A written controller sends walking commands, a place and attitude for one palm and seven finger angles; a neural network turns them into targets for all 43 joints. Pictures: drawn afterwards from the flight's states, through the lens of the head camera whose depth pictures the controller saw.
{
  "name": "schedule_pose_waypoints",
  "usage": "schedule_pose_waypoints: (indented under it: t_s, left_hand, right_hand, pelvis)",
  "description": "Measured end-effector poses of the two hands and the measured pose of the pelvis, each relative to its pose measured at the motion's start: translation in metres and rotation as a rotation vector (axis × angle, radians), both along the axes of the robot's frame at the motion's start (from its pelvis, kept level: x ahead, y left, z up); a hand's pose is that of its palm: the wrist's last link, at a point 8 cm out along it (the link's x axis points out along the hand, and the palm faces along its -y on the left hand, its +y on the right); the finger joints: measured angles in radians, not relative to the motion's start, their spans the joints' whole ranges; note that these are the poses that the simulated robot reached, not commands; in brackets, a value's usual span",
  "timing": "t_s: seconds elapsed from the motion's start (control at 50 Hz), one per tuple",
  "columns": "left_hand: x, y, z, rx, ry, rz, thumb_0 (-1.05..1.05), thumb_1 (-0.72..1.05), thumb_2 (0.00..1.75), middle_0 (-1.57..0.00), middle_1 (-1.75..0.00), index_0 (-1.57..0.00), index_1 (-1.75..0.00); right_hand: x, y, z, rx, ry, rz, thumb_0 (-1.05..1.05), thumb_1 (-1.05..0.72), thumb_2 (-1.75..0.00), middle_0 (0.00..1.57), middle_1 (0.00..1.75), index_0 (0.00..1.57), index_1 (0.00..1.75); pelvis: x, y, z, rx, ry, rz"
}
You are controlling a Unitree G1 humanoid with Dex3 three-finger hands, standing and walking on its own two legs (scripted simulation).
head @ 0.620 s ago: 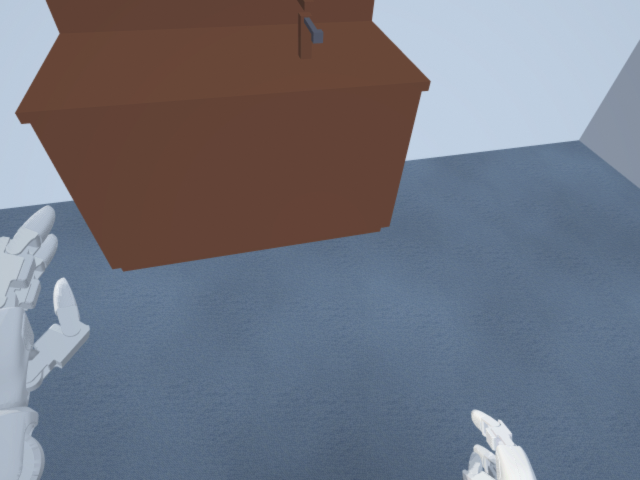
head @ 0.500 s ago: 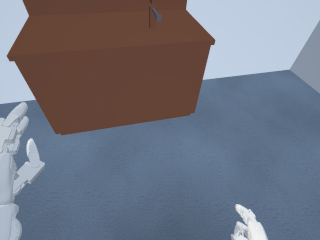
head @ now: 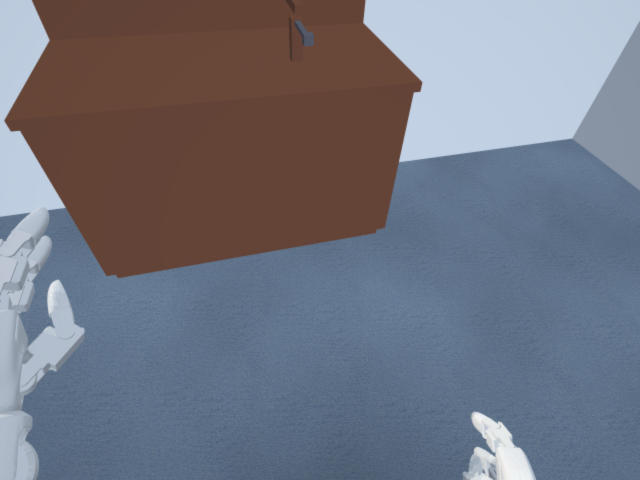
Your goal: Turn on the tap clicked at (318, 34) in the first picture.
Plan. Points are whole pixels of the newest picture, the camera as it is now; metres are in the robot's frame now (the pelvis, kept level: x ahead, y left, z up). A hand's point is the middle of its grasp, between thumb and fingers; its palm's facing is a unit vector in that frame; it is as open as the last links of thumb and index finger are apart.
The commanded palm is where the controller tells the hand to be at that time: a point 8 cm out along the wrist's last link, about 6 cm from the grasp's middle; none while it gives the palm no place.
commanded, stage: walk to a spot facing it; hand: left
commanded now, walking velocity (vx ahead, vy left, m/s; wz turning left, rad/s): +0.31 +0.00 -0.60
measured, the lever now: (308, 39) +1.17 +0.12 +0.09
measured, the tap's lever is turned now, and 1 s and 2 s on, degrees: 0 0 0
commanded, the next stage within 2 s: turn to face it in 1.26 s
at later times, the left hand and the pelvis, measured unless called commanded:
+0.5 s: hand (243, 234) +0.33 +0.12 +0.17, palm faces +0.17 -0.86 -0.49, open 7.4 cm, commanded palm +0.28 +0.18 +0.18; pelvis +0.07 -0.07 +0.01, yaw -11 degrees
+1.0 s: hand (310, 128) +0.51 +0.06 +0.20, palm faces +0.12 -0.91 -0.40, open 7.4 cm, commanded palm +0.48 +0.12 +0.18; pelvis +0.23 -0.09 +0.00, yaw -20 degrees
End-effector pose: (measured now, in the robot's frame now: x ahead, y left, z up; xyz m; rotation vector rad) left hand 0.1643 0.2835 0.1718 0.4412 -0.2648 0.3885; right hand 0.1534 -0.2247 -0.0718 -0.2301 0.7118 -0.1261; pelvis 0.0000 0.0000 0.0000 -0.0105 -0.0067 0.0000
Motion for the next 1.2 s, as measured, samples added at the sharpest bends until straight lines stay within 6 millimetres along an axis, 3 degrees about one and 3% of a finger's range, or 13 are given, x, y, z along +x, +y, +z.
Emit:
schedule_pose_waypoints:
  t_s: [0.14,0.3,0.4,0.52,0.64,0.78,0.88,0.96,1.08,1.2]
  left_hand:
    - [0.026,-0.016,0.000,0.008,-0.027,-0.006,0.01,0.89,0.90,-0.20,-0.30,-0.21,-0.30]
    - [0.083,-0.087,0.002,0.036,-0.067,-0.169,0.01,0.89,0.90,-0.20,-0.30,-0.21,-0.30]
    - [0.111,-0.111,0.003,0.055,0.010,-0.241,0.01,0.88,0.90,-0.21,-0.30,-0.21,-0.30]
    - [0.144,-0.120,0.021,0.144,0.027,-0.271,0.01,0.88,0.90,-0.21,-0.30,-0.21,-0.30]
    - [0.185,-0.120,0.027,0.135,-0.017,-0.267,0.01,0.88,0.90,-0.21,-0.30,-0.21,-0.30]
    - [0.245,-0.116,0.007,0.058,-0.090,-0.268,0.01,0.88,0.90,-0.21,-0.30,-0.21,-0.30]
    - [0.292,-0.137,0.012,0.019,-0.110,-0.326,0.01,0.89,0.90,-0.20,-0.30,-0.21,-0.30]
    - [0.311,-0.162,0.033,0.059,-0.152,-0.390,0.01,0.89,0.90,-0.21,-0.30,-0.21,-0.30]
    - [0.351,-0.193,0.039,0.125,-0.101,-0.373,0.01,0.89,0.90,-0.21,-0.30,-0.21,-0.30]
    - [0.402,-0.251,0.012,0.148,-0.062,-0.374,0.01,0.89,0.90,-0.20,-0.30,-0.21,-0.30]
  right_hand:
    - [0.000,-0.014,-0.008,0.023,-0.019,-0.059,0.02,-0.91,-0.90,0.20,0.30,0.20,0.30]
    - [-0.006,-0.058,-0.035,0.066,0.032,-0.118,0.01,-0.91,-0.90,0.21,0.30,0.20,0.30]
    - [-0.013,-0.092,-0.024,0.041,0.099,-0.218,0.02,-0.91,-0.90,0.20,0.30,0.20,0.30]
    - [-0.010,-0.120,-0.015,0.002,0.157,-0.285,0.02,-0.91,-0.90,0.20,0.30,0.20,0.30]
    - [0.025,-0.123,-0.015,-0.004,0.157,-0.299,0.02,-0.91,-0.90,0.20,0.30,0.20,0.30]
    - [0.103,-0.109,-0.016,-0.004,0.042,-0.305,0.02,-0.91,-0.90,0.20,0.30,0.20,0.30]
    - [0.150,-0.091,-0.003,0.046,-0.056,-0.274,0.02,-0.91,-0.90,0.20,0.30,0.20,0.30]
    - [0.168,-0.089,0.003,0.082,-0.063,-0.271,0.01,-0.91,-0.90,0.20,0.30,0.20,0.30]
    - [0.174,-0.119,-0.012,0.117,0.016,-0.330,0.01,-0.90,-0.90,0.21,0.30,0.21,0.30]
    - [0.181,-0.185,-0.049,0.107,0.102,-0.385,0.01,-0.90,-0.90,0.21,0.30,0.21,0.30]
  pelvis:
    - [0.013,-0.013,-0.005,0.002,0.000,-0.057]
    - [0.032,-0.049,-0.019,0.010,-0.014,-0.117]
    - [0.051,-0.061,-0.004,0.033,0.008,-0.168]
    - [0.079,-0.069,0.007,0.044,0.035,-0.194]
    - [0.120,-0.069,0.005,0.042,0.034,-0.212]
    - [0.177,-0.066,-0.015,0.060,-0.002,-0.270]
    - [0.198,-0.071,-0.009,0.034,-0.024,-0.299]
    - [0.218,-0.081,-0.001,0.009,-0.016,-0.331]
    - [0.258,-0.113,0.005,-0.014,0.010,-0.359]
    - [0.288,-0.162,-0.019,0.003,0.006,-0.369]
